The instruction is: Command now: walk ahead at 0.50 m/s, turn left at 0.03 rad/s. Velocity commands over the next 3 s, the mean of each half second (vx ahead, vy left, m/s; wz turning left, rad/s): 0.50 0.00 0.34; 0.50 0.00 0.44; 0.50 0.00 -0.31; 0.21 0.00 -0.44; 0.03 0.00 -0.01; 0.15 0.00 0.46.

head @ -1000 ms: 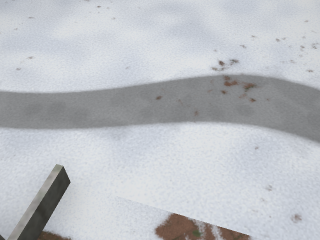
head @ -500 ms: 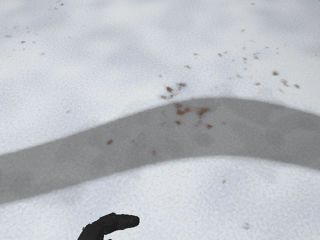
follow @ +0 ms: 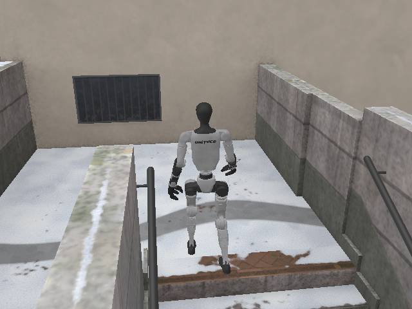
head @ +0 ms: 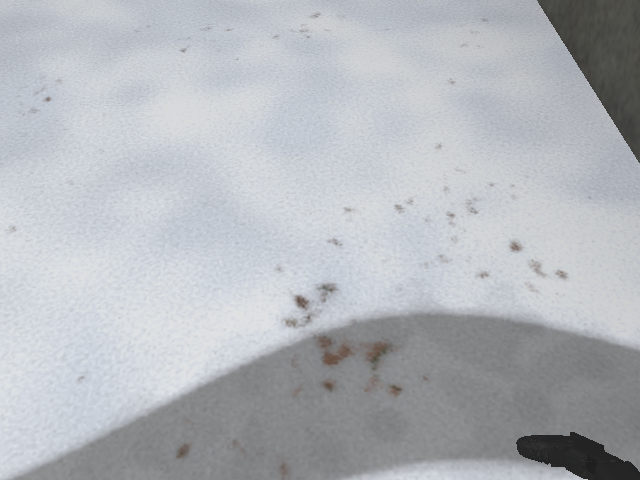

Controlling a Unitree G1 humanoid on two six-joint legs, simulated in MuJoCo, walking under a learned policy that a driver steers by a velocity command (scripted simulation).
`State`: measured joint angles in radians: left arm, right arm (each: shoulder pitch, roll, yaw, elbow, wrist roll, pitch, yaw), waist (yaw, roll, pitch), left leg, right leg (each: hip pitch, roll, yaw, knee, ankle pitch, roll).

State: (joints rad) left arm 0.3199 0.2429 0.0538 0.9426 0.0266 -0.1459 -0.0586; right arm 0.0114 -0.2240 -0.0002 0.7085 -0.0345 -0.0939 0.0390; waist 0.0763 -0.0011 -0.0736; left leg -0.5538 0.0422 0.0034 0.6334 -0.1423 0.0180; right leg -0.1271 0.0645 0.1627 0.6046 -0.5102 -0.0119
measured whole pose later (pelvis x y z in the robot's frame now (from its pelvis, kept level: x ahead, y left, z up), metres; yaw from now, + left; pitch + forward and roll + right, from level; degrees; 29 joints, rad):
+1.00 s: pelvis +0.47 +0.15 +0.00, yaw +28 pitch +3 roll -2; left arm 0.34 0.29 0.07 0.92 -0.02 -0.07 0.00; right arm 0.04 -0.24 -0.05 0.61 0.00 -0.04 0.03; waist 0.08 0.02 0.02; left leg -0.53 0.03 0.02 0.62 -0.13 0.07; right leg -0.11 -0.09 -0.11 0.68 -0.49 0.03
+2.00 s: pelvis +0.91 +0.28 +0.02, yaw -1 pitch +3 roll -1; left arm 0.19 0.27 0.06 0.72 0.00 0.01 0.03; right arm 0.10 -0.25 -0.05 0.71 -0.02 -0.06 -0.01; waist 0.03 0.03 0.00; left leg -0.46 0.01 -0.05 0.54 -0.05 -0.02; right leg -0.25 0.14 0.13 0.55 -0.34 -0.07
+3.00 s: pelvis +0.99 +0.26 +0.02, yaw +17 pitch +3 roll +0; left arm 0.26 0.26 0.08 0.71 0.01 -0.07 0.01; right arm 0.23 -0.29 -0.09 0.64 0.03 0.01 -0.02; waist 0.01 0.04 -0.07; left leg -0.49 -0.10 -0.15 0.84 -0.40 0.04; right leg -0.27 0.01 0.02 0.52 -0.30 -0.03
